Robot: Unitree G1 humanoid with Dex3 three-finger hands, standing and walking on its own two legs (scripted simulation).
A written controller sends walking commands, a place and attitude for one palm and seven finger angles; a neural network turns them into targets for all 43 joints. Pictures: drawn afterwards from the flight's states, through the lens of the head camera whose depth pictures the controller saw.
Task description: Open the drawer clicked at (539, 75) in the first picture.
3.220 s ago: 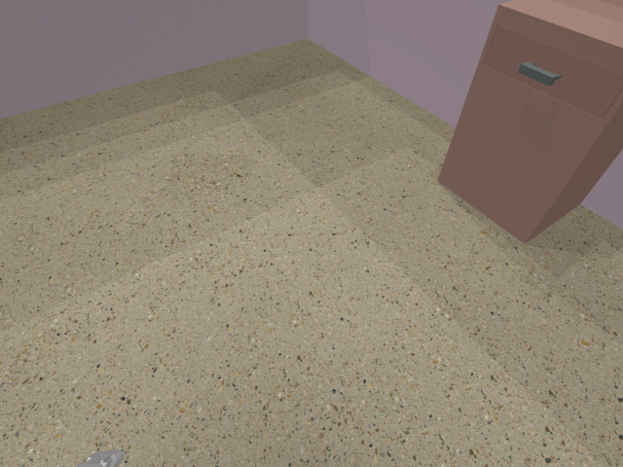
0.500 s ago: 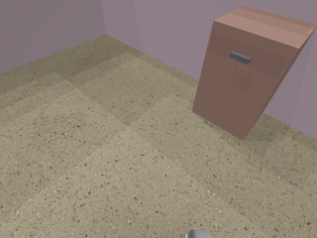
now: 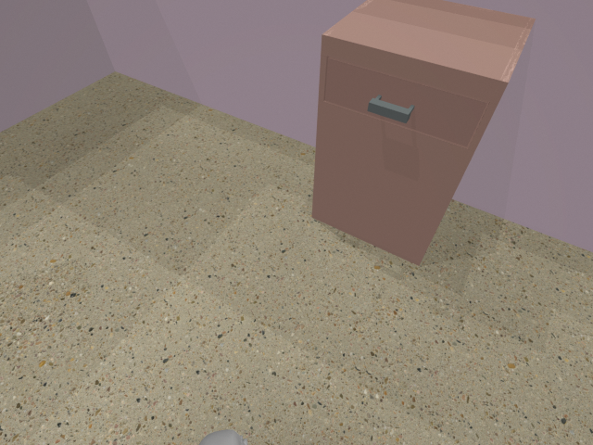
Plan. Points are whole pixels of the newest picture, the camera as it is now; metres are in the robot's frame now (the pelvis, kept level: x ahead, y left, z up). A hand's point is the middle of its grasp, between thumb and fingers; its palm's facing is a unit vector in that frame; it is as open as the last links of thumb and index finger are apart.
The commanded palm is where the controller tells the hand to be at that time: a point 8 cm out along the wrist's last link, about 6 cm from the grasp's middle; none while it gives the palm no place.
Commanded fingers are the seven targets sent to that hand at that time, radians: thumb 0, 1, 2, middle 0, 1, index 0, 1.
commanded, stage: walk to a spot facing it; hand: left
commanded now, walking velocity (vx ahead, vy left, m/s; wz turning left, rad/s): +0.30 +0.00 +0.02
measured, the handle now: (392, 106) +0.98 -0.25 -0.10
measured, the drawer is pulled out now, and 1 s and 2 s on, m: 0.00 0.00 0.00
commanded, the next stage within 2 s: turn to face it in 0.08 s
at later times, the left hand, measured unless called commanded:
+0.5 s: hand (164, 399) +0.22 +0.23 -0.17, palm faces -0.04 -0.98 -0.18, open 7.4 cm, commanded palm none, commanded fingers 0.00 0.90 0.90 -0.20 -0.30 -0.20 -0.30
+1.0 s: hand (219, 316) +0.36 +0.16 -0.16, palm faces -0.30 -0.93 -0.23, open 7.4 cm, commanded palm none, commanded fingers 0.00 0.90 0.90 -0.20 -0.30 -0.20 -0.30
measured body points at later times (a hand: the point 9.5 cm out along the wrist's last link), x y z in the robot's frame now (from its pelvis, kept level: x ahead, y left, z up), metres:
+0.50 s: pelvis +0.17 +0.05 +0.00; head +0.20 +0.05 +0.45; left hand +0.22 +0.28 -0.16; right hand +0.22 -0.20 -0.14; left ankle +0.20 +0.15 -0.74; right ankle +0.17 -0.07 -0.68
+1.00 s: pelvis +0.21 +0.01 +0.00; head +0.23 -0.01 +0.45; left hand +0.38 +0.21 -0.14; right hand +0.19 -0.25 -0.15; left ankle +0.25 +0.16 -0.69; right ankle +0.22 -0.08 -0.74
